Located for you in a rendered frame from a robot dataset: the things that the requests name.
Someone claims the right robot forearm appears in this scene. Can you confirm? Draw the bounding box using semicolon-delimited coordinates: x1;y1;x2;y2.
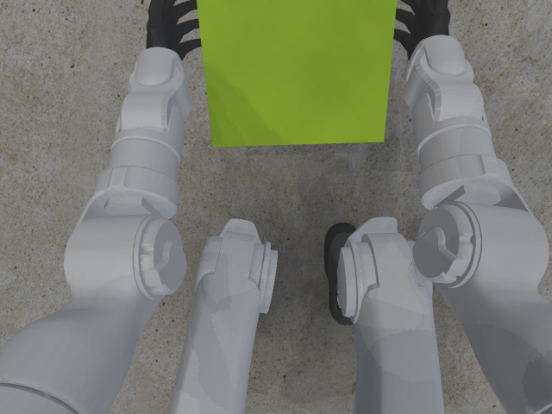
403;35;534;216

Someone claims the left robot forearm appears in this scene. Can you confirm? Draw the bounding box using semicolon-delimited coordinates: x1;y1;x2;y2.
64;47;192;285

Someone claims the robot left upper arm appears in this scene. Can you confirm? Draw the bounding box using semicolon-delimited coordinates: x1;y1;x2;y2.
0;214;187;414

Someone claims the robot right upper arm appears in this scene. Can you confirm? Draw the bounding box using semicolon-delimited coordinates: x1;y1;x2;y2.
412;201;552;414

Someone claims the carton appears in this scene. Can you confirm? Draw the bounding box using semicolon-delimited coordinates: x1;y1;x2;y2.
197;0;397;147

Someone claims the right robot hand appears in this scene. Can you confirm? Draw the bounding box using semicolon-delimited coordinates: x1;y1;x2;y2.
393;0;451;61

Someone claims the left robot hand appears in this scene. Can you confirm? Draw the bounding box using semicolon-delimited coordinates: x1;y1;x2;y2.
146;0;202;60

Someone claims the left robot shin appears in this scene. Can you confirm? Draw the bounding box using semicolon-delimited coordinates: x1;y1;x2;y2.
194;219;261;293

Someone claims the robot left thigh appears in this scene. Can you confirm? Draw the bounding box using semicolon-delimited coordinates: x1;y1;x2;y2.
167;231;278;414

